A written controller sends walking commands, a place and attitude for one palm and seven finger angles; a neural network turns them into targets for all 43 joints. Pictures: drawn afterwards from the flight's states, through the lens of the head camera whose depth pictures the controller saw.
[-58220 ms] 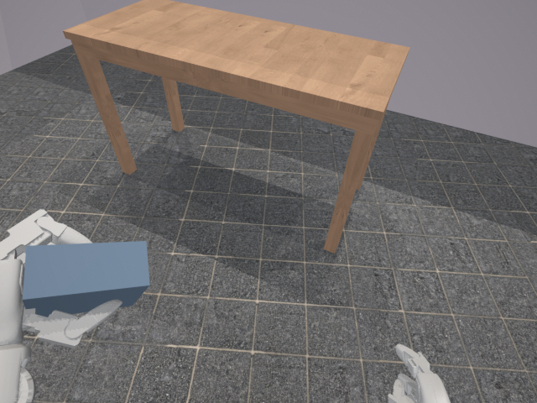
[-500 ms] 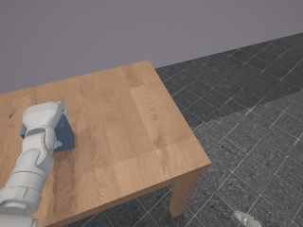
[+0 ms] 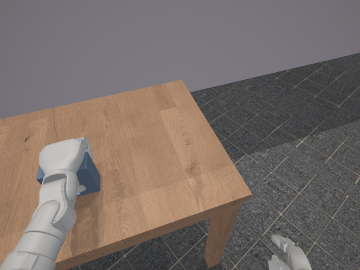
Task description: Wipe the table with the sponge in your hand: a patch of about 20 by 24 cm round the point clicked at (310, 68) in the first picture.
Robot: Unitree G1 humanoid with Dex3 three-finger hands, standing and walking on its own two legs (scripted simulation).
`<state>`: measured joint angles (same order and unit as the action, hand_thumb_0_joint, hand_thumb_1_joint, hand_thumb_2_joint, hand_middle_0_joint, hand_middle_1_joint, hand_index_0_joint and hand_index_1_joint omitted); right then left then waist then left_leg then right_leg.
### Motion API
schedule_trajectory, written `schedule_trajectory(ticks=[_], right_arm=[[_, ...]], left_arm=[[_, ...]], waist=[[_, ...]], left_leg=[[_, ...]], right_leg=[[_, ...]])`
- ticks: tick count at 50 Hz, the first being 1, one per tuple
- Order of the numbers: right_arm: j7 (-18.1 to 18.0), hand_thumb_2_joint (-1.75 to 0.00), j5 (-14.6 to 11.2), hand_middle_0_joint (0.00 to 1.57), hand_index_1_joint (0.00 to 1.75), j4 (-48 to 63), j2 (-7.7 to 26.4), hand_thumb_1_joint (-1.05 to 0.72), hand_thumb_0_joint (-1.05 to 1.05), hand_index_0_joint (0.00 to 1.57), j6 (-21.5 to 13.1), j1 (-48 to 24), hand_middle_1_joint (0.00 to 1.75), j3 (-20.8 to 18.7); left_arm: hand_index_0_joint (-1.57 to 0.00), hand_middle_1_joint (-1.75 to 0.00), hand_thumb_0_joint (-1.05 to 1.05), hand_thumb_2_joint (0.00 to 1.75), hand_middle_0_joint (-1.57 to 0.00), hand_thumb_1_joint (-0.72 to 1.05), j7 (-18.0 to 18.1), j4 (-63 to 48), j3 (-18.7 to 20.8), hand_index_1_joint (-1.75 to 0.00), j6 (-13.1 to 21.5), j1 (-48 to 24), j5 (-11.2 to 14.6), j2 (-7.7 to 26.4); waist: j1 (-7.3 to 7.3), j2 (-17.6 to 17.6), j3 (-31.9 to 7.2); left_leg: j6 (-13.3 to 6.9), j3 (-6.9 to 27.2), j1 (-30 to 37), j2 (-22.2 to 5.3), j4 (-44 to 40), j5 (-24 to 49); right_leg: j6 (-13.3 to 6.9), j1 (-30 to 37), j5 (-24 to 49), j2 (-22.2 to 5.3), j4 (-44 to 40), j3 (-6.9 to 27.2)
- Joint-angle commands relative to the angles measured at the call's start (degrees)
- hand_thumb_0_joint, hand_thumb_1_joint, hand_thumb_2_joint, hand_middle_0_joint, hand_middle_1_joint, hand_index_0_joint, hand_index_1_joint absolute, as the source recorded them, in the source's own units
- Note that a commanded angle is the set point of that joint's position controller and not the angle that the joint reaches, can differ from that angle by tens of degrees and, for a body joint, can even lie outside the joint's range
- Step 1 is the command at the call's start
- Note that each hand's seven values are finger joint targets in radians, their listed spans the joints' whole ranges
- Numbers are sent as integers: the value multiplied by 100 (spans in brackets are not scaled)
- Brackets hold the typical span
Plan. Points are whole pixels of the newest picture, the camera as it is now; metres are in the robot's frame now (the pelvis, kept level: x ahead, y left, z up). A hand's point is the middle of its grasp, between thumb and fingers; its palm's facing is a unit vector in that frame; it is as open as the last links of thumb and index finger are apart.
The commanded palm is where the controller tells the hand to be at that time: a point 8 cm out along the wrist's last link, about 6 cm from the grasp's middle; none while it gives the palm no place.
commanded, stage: wipe back along the first lane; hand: left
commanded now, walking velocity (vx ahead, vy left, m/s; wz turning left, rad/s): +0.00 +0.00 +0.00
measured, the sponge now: (74, 180) +0.30 +0.30 +0.01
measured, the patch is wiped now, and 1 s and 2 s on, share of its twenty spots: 0.95 0.95 0.95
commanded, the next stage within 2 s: lift the sponge slowly off the table in 0.92 s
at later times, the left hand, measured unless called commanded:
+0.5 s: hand (75, 188) +0.26 +0.26 +0.06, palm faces +0.02 -0.08 -1.00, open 9.5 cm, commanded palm +0.22 +0.26 +0.09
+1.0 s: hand (76, 211) +0.21 +0.24 +0.06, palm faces +0.04 -0.10 -0.99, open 9.5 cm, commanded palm +0.17 +0.24 +0.08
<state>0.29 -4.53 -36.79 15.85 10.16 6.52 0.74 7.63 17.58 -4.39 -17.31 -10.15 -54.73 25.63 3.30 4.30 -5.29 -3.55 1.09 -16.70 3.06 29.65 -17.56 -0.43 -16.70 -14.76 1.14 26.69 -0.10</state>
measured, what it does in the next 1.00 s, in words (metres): stands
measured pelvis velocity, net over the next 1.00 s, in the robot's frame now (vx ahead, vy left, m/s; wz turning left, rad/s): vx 0.00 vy -0.01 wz -0.03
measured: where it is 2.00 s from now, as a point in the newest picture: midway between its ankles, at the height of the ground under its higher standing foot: outside the picture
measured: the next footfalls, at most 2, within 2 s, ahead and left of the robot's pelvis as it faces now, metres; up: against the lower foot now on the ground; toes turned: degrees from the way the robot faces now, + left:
none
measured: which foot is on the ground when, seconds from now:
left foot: down 0.00-1.00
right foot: down 0.00-1.00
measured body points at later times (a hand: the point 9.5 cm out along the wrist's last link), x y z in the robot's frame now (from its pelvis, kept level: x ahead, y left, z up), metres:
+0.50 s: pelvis +0.00 -0.01 +0.00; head +0.00 -0.04 +0.45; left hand +0.26 +0.26 +0.11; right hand +0.21 -0.24 -0.10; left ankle -0.03 +0.08 -0.74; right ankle -0.01 -0.12 -0.74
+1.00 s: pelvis +0.00 -0.01 +0.00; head -0.01 -0.05 +0.45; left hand +0.21 +0.24 +0.11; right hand +0.22 -0.23 -0.09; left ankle -0.03 +0.08 -0.74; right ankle -0.01 -0.12 -0.74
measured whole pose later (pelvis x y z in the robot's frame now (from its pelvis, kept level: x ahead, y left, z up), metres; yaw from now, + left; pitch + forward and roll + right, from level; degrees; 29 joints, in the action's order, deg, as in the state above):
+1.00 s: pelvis +0.00 -0.01 +0.00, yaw -2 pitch +1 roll -1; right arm 1.1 -3.9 -35.7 15.2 8.5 3.0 1.1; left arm 9.5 -10.6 -6.8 -22.1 17.1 -54.7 21.9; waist 5.6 6.1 -4.1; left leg -2.8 -0.5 -12.2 2.3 28.6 -17.7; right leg -1.1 -13.8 -15.4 2.0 27.9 1.6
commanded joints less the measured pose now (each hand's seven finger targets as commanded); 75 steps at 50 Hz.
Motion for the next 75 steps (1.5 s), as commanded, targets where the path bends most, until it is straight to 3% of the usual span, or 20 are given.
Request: schedule_trajectory(ticks=[1,6,9,11,14,15,17,24,26,34,35,40,49,54,55,59,61,64,65,75], right_arm=[[-36,-90,-14,20,30,899,710,-90,0,20,-268,-814,30,-215],[-46,-90,-5,20,30,927,682,-90,0,20,-291,-919,30,-196],[-64,-90,11,20,30,928,713,-90,0,20,-304,-1035,30,-171],[-59,-90,10,20,30,958,659,-90,0,20,-330,-997,30,-169],[-55,-90,28,20,30,968,690,-90,0,20,-352,-1095,30,-170],[-41,-90,16,20,30,996,619,-90,0,20,-368,-1097,30,-157],[-8,-90,15,20,30,1005,619,-90,0,20,-399,-1086,30,-177],[4,-90,32,20,30,1006,625,-90,0,20,-418,-1247,30,-188],[1,-90,22,20,30,1028,581,-90,0,20,-422,-1251,30,-189],[-52,-90,43,20,30,1016,589,-90,0,20,-442,-1410,30,-163],[-50,-90,33,20,30,1053,545,-90,0,20,-446,-1397,30,-143],[-6,-90,46,20,30,1086,508,-90,0,20,-479,-1429,30,-151],[99,-90,52,20,30,1155,488,-90,0,20,-479,-1571,30,-163],[36,-90,67,20,30,1109,501,-90,0,20,-443,-1649,30,-148],[26,-90,66,20,30,1114,473,-90,0,20,-436,-1565,30,-145],[-30,-90,80,20,30,1076,493,-90,0,20,-456,-1687,30,-132],[-66,-90,81,20,30,1046,478,-90,0,20,-440,-1625,30,-109],[-70,-90,97,20,30,1072,496,-90,0,20,-456,-1752,30,-103],[-81,-90,93,20,30,1095,456,-90,0,20,-445,-1698,30,-94],[-95,-90,144,20,30,1095,463,-90,0,20,-487,-1708,30,-108]], left_arm=[[-120,-160,0,130,-120,10,-104,-480,69,-160,-115,-277,88,592],[-120,-160,0,130,-120,10,-124,-716,-52,-160,-243,-194,63,455],[-120,-160,0,130,-120,10,-125,-808,234,-160,-267,83,83,739],[-120,-160,0,130,-120,10,-151,-984,14,-160,-256,181,136,459],[-120,-160,0,130,-120,10,-127,-1163,414,-160,-249,696,167,809],[-120,-160,0,130,-120,10,-144,-1321,35,-160,-237,761,196,379],[-120,-160,0,130,-120,10,-129,-1476,14,-160,-219,1084,234,299],[-120,-160,0,130,-120,10,-32,-2042,347,-160,-335,1710,298,517],[-120,-160,0,130,-120,10,-25,-2204,87,-160,-389,1725,310,259],[-120,-160,0,130,-120,10,-10,-2435,271,-160,-513,1989,287,453],[-120,-160,0,130,-120,10,-31,-2498,29,-160,-522,2042,293,194],[-120,-160,0,130,-120,10,-19,-2720,-146,-160,-506,2435,288,-6],[-120,-160,0,130,-120,10,64,-3204,-146,-160,-512,3162,284,-21],[-120,-160,0,130,-120,10,164,-3363,-40,-160,-596,2574,164,157],[-120,-160,0,130,-120,10,165,-3423,-218,-160,-632,2322,126,5],[-120,-160,0,130,-120,10,176,-3433,114,-160,-707,2253,122,377],[-120,-160,0,130,-120,10,124,-3384,27,-160,-731,1925,126,349],[-120,-160,0,130,-120,10,76,-3544,209,-160,-744,2021,134,530],[-120,-160,0,130,-120,10,44,-3611,51,-160,-740,1934,164,371],[-120,-160,0,130,-120,10,-38,-4029,292,-160,-600,1853,174,664]], waist=[[18,-626,-678],[26,-596,-644],[105,-592,-693],[67,-673,-683],[197,-644,-739],[115,-551,-728],[126,-610,-616],[220,-797,-504],[192,-705,-386],[253,-750,-344],[221,-690,-349],[255,-664,-444],[350,-804,-255],[328,-667,-135],[263,-615,-227],[359,-537,-317],[281,-599,-245],[360,-430,-335],[303,-453,-362],[352,-276,-461]], left_leg=[[173,293,208,-193,-394,1794],[146,283,246,-177,-407,1688],[135,300,217,-162,-423,1676],[125,262,230,-152,-404,1727],[133,291,208,-150,-411,1806],[129,225,254,-140,-379,1905],[147,237,234,-160,-368,1974],[128,227,198,-158,-404,1857],[125,207,234,-169,-420,1825],[100,220,278,-161,-470,1588],[95,187,264,-156,-474,1612],[100,201,319,-175,-440,1661],[103,272,297,-218,-434,1654],[92,299,304,-227,-525,1357],[76,256,329,-226,-519,1379],[50,287,422,-184,-562,1322],[42,234,415,-175,-568,1286],[31,283,520,-163,-612,1338],[21,238,493,-166,-624,1336],[-2,257,727,-145,-657,1619]], right_leg=[[-450,686,1471,110,-176,66],[-458,670,1393,112,-177,115],[-484,799,1484,128,-188,280],[-448,852,1630,100,-166,205],[-473,1014,1768,108,-139,352],[-441,1013,1912,80,-121,251],[-430,955,1992,89,-112,275],[-429,1066,2108,106,-115,444],[-405,957,1936,89,-142,338],[-424,960,1657,122,-205,512],[-401,984,1650,93,-181,397],[-403,974,1651,106,-140,382],[-425,902,1651,159,-106,484],[-434,755,1184,185,-176,534],[-415,770,1132,150,-136,409],[-441,938,1099,179,-215,567],[-410,917,1053,132,-249,480],[-448,1047,1082,164,-296,610],[-414,1098,1060,129,-269,485],[-445,1328,1336,136,-367,557]])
